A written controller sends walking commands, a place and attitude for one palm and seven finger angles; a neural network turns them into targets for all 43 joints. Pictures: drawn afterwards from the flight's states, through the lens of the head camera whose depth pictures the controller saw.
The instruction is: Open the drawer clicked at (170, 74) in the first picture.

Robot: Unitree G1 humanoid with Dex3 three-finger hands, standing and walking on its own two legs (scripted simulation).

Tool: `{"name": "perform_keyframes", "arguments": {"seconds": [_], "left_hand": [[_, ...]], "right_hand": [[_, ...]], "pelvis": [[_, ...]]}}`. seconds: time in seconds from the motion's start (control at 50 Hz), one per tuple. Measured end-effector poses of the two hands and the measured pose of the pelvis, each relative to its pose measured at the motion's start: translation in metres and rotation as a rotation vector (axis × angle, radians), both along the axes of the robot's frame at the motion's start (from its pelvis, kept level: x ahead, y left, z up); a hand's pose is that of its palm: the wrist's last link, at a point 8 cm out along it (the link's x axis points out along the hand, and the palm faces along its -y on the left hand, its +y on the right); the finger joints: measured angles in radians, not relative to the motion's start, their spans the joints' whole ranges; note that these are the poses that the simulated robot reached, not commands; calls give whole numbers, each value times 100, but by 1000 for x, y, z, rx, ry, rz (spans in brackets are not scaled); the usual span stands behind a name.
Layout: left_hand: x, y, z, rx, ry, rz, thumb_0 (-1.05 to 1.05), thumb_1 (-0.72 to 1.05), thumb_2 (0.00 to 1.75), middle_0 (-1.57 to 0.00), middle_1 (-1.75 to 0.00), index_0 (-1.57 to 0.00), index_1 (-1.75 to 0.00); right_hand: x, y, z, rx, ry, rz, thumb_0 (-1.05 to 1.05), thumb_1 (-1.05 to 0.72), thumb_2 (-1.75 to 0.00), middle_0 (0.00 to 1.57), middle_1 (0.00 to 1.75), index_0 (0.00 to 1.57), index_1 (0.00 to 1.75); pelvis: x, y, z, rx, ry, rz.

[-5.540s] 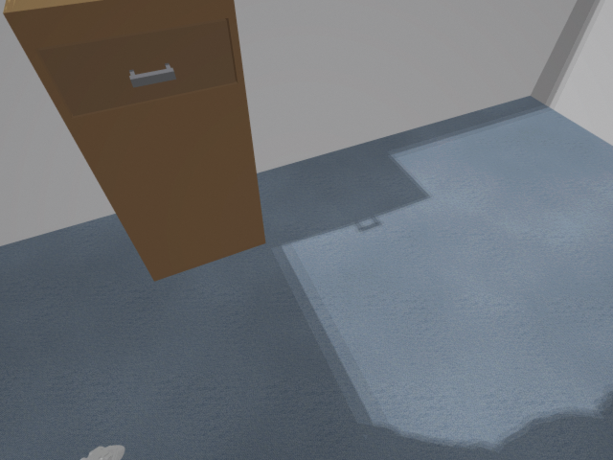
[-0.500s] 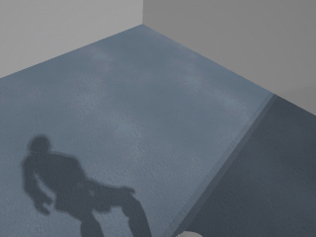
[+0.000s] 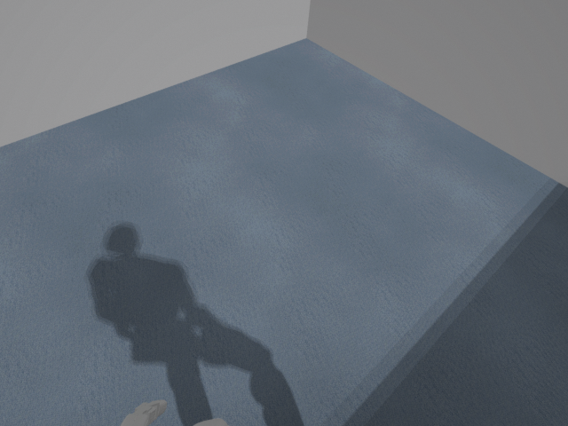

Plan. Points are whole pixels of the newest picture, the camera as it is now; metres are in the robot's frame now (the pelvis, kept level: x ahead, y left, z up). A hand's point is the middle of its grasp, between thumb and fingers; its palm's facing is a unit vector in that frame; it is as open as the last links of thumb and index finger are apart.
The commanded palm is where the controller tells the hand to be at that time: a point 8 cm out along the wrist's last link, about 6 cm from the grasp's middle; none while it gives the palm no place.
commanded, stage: turn to face it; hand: left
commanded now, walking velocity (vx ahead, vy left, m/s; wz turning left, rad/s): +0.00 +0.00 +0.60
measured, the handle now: out of the picture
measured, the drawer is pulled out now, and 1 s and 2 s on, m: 0.00 0.00 0.00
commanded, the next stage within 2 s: none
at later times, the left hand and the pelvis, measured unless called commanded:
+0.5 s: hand out of the picture +0.04 +0.19 -0.13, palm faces +0.29 -0.91 -0.30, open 7.4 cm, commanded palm none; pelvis +0.01 -0.03 +0.01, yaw +16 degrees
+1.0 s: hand out of the picture -0.08 +0.22 -0.15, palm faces +0.59 -0.76 -0.26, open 7.4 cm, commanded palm none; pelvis -0.01 -0.01 +0.02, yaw +35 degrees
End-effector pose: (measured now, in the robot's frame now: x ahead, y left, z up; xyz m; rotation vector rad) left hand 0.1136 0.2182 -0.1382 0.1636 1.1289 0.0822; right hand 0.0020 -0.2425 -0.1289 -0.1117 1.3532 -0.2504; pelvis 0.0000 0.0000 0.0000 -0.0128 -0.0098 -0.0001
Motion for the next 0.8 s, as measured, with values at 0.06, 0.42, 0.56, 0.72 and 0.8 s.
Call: {"name": "perform_keyframes", "arguments": {"seconds": [0.06, 0.42, 0.56, 0.72, 0.8], "left_hand": [[-15, 30, -14, 20, 35, 53, 0, 91, 90, -21, -30, -21, -30], [-77, 34, 34, 117, 36, 272, 1, 91, 90, -20, -30, -20, -30], [-119, 0, 41, 113, 59, 375, 1, 90, 90, -20, -30, -20, -30], [-167, -13, 30, 57, 123, 497, 1, 90, 90, -21, -30, -21, -30], [-200, -4, 13, 26, 158, 581, 1, 90, 90, -21, -30, -21, -30]], "right_hand": [[32, -2, 0, -51, -85, 57, 1, -91, -90, 19, 29, 20, 30], [129, -20, 8, -3, -151, 313, 1, -90, -90, 20, 30, 21, 30], [165, -23, 7, 27, -146, 421, 1, -91, -90, 19, 29, 20, 30], [199, 11, 15, 27, -129, 573, 1, -91, -90, 19, 29, 20, 30], [217, 44, 17, 10, -161, 670, 1, -91, -90, 19, 29, 20, 30]], "pelvis": [[0, 10, -11, -6, 8, 16], [6, -22, 10, 12, 38, 222], [6, -38, 15, 34, 21, 329], [4, -35, 17, 42, 28, 447], [-1, -21, 9, 23, 33, 509]]}}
